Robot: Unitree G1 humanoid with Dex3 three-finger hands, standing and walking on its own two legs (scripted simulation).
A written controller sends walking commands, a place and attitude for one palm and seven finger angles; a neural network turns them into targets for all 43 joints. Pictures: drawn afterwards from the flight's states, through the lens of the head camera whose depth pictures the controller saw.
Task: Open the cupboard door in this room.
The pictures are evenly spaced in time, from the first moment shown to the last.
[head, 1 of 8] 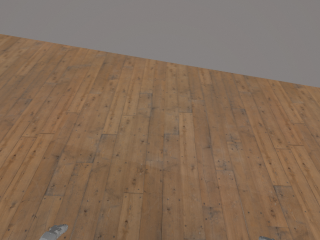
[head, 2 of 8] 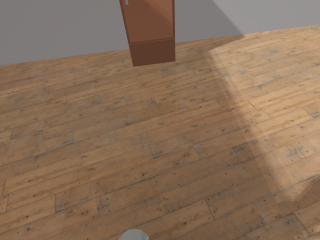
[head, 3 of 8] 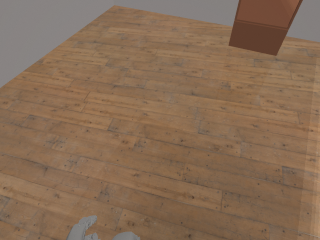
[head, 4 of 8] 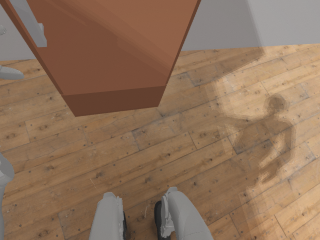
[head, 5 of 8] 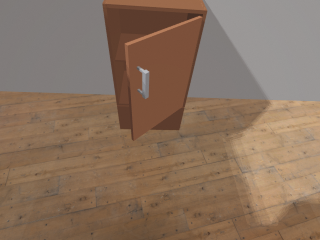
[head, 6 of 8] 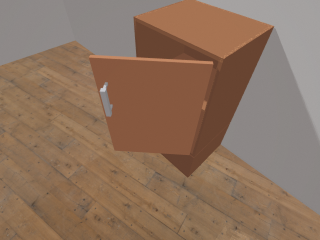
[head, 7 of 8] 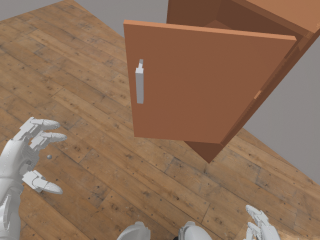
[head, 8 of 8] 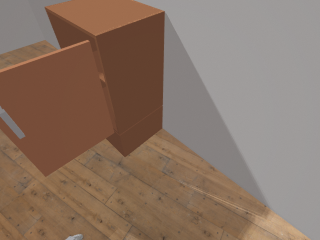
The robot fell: no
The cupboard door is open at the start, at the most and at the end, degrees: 0 88 88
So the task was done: yes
